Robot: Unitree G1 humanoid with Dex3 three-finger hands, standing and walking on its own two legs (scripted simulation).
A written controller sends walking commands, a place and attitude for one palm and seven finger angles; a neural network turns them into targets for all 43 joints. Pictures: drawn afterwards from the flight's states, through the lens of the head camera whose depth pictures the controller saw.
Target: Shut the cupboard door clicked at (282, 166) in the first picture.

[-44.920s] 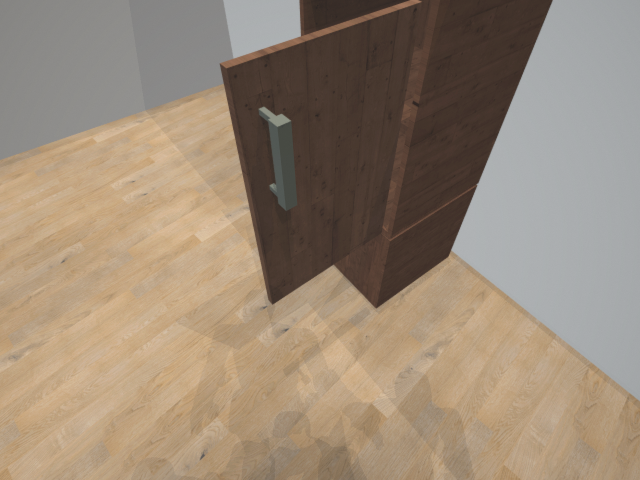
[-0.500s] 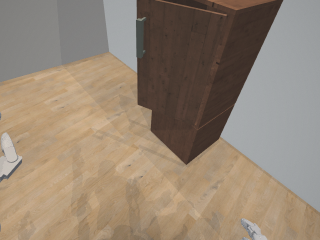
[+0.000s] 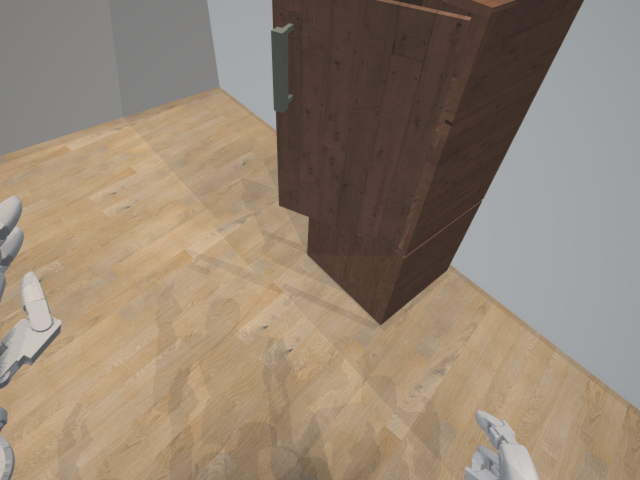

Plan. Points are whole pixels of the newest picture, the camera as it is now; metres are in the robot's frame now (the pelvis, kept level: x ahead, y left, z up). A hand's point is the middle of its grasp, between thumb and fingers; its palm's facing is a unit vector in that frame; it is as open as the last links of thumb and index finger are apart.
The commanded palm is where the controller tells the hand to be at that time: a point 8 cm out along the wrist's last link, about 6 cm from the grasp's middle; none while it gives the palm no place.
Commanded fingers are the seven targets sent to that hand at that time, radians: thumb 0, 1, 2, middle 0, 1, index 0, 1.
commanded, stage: stop stepping back and stand still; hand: left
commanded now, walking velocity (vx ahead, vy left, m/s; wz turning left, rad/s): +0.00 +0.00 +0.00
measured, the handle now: (285, 68) +0.86 +0.12 +0.10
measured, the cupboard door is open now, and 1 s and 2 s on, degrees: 24 24 24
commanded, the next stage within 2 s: let the arm hang, fingers relaxed in 0.26 s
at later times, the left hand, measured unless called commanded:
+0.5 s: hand (110, 439) +0.17 +0.26 -0.03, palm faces +0.12 -0.91 -0.40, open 7.4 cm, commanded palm none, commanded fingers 0.00 0.90 0.90 -0.20 -0.30 -0.20 -0.30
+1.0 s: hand out of the picture -0.10 +0.21 -0.16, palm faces +0.02 -0.97 -0.24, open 7.3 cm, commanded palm none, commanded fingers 0.00 0.90 0.90 -0.20 -0.30 -0.20 -0.30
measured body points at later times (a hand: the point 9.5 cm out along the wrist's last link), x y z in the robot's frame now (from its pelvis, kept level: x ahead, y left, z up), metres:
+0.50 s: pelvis -0.02 +0.02 +0.00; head -0.02 +0.00 +0.44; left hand +0.16 +0.30 -0.01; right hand +0.13 -0.23 -0.12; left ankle +0.02 +0.10 -0.73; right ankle -0.06 -0.10 -0.73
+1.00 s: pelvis -0.04 +0.02 +0.01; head -0.03 +0.01 +0.46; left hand -0.10 +0.26 -0.14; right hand -0.05 -0.21 -0.16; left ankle +0.02 +0.10 -0.73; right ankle -0.06 -0.10 -0.73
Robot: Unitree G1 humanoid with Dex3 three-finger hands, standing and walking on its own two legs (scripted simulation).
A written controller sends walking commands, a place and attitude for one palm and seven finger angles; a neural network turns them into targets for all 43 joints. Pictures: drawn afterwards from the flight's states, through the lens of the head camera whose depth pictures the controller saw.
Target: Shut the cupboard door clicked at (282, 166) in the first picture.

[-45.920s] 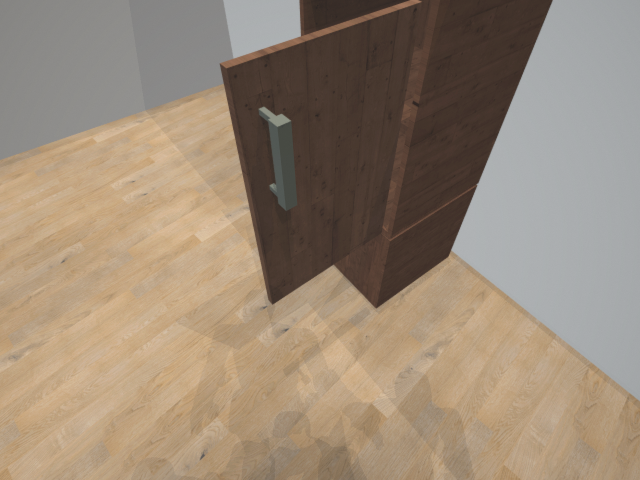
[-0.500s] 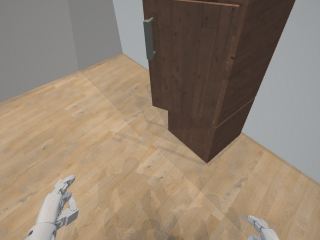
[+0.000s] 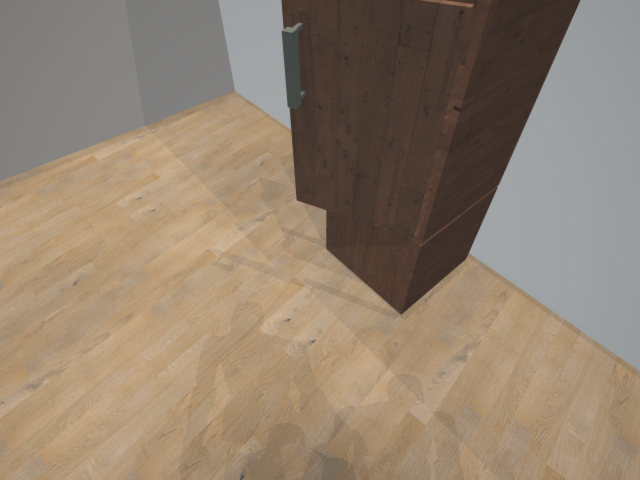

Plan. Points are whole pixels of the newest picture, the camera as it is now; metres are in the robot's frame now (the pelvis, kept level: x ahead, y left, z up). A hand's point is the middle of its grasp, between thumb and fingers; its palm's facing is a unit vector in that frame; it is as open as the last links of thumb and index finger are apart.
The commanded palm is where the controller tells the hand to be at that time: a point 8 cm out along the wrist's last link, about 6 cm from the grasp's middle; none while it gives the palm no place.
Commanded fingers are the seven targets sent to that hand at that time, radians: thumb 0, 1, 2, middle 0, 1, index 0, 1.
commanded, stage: let the arm hang, fingers relaxed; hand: left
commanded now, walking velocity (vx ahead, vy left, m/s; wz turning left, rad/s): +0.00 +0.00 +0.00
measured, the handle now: (296, 66) +0.90 +0.10 +0.09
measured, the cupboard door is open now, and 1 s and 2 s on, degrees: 24 24 24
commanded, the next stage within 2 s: look to check the result in 0.46 s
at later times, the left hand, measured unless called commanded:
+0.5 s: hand out of the picture -0.01 +0.14 -0.18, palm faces +0.01 -0.99 -0.14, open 7.4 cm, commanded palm none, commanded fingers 0.00 0.90 0.90 -0.20 -0.30 -0.20 -0.30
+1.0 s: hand out of the picture +0.01 +0.17 -0.17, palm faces +0.00 -0.98 -0.21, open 7.4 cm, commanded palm none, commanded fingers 0.00 0.90 0.90 -0.20 -0.30 -0.20 -0.30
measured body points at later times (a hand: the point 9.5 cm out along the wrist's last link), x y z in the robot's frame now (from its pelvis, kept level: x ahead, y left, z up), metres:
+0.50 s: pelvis +0.01 -0.01 +0.00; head +0.01 +0.00 +0.45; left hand +0.00 +0.19 -0.16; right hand -0.01 -0.23 -0.16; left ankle +0.06 +0.08 -0.74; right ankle -0.02 -0.12 -0.74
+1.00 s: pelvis +0.03 -0.01 +0.00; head +0.04 -0.01 +0.45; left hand +0.01 +0.22 -0.16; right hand +0.03 -0.24 -0.16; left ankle +0.06 +0.08 -0.74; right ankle -0.02 -0.12 -0.74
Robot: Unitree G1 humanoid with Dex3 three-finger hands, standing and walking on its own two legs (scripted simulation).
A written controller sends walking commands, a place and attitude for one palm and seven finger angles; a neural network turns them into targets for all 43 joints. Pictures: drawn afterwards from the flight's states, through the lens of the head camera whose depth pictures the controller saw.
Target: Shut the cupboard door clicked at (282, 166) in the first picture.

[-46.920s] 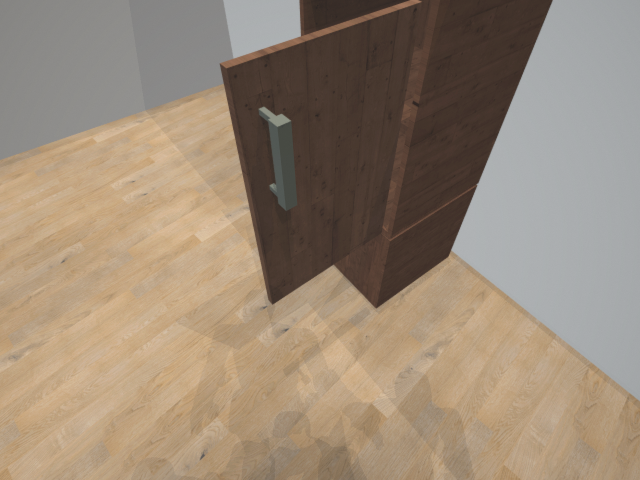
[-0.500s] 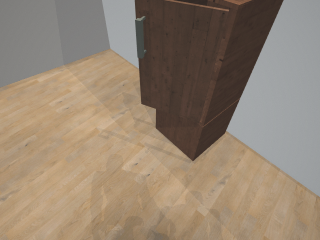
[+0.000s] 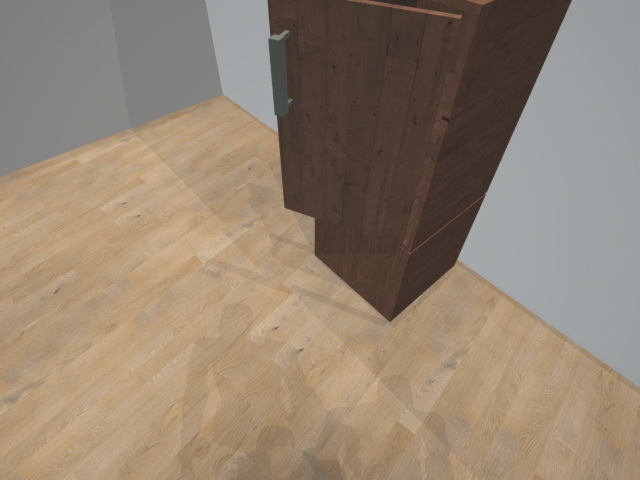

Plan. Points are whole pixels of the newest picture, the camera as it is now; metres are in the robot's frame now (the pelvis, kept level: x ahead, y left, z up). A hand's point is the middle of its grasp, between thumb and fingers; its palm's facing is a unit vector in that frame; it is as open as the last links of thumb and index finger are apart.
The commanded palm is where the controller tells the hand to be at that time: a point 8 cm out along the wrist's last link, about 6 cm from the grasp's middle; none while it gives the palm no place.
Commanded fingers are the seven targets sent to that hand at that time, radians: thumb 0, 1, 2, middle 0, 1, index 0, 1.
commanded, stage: walk to a spot facing it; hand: left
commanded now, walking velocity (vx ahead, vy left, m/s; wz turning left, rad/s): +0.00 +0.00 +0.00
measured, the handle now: (283, 74) +0.87 +0.13 +0.09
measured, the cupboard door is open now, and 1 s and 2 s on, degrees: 24 24 24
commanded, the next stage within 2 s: none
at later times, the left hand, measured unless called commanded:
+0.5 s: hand out of the picture +0.00 +0.21 -0.21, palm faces +0.21 -0.95 -0.21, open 7.4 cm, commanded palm none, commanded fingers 0.00 0.90 0.90 -0.20 -0.30 -0.20 -0.30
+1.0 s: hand out of the picture +0.02 +0.22 -0.16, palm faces +0.44 -0.84 -0.32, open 7.4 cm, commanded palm none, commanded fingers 0.00 0.90 0.90 -0.20 -0.30 -0.20 -0.30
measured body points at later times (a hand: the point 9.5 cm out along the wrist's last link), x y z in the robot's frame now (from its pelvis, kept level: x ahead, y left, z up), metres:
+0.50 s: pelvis +0.01 +0.02 -0.03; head +0.04 +0.04 +0.42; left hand -0.01 +0.26 -0.19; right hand +0.06 -0.22 -0.17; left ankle +0.02 +0.12 -0.75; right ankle -0.05 -0.11 -0.74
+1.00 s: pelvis +0.02 -0.02 -0.01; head +0.08 -0.01 +0.43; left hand -0.01 +0.27 -0.14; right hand +0.20 -0.23 -0.17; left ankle +0.00 +0.10 -0.71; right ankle +0.07 -0.13 -0.75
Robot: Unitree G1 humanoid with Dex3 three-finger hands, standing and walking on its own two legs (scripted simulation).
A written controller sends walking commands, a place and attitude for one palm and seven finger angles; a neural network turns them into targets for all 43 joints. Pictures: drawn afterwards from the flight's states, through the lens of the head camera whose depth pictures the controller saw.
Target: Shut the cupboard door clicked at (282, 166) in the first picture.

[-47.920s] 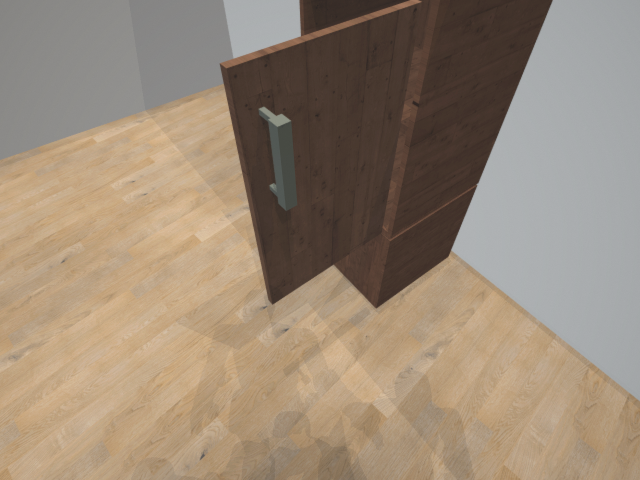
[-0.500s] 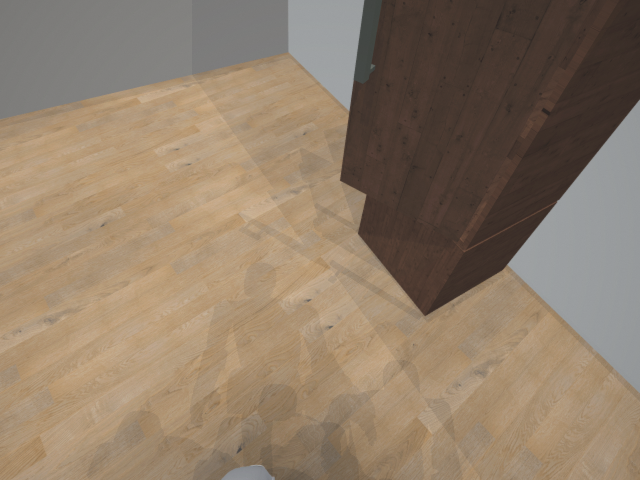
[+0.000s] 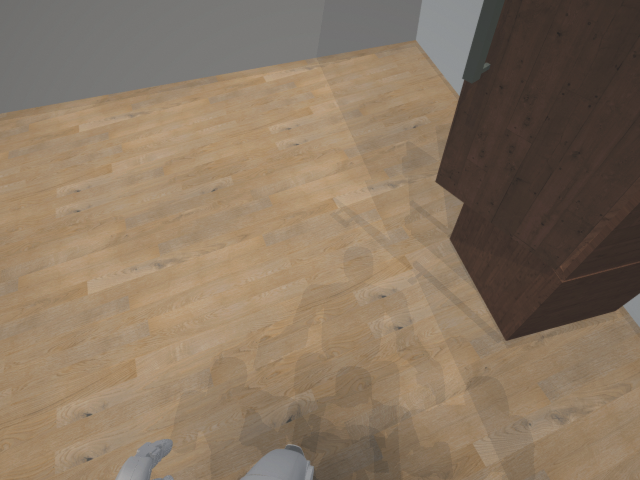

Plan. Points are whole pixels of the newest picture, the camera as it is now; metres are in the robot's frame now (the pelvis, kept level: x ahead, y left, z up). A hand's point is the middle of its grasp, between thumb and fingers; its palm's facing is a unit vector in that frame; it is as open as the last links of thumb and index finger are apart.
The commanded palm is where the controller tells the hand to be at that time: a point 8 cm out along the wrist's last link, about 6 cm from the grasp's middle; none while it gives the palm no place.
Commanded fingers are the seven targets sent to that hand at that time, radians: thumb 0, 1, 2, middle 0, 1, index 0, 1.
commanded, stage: walk to a spot facing it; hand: left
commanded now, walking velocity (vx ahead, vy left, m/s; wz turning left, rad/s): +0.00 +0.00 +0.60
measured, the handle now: (490, 32) +0.82 -0.28 +0.10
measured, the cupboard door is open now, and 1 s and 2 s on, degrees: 24 24 24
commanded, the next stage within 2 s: turn to face it in 1.10 s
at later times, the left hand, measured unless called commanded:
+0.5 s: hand out of the picture +0.01 +0.25 -0.16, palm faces +0.35 -0.89 -0.28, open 7.4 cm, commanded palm none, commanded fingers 0.00 0.90 0.90 -0.20 -0.30 -0.20 -0.30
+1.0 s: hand out of the picture -0.03 +0.18 -0.17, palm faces +0.67 -0.71 -0.20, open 7.4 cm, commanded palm none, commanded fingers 0.00 0.90 0.90 -0.20 -0.30 -0.20 -0.30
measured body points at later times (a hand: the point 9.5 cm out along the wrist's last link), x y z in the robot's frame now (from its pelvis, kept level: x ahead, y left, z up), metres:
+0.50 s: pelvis +0.02 +0.02 +0.00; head +0.07 +0.04 +0.45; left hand -0.01 +0.29 -0.14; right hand +0.20 -0.19 -0.13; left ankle -0.02 +0.13 -0.73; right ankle +0.05 -0.12 -0.68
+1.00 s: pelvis +0.10 +0.06 +0.00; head +0.15 +0.10 +0.45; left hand -0.07 +0.22 -0.15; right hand +0.34 -0.07 -0.14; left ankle +0.09 +0.20 -0.70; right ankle +0.10 -0.10 -0.73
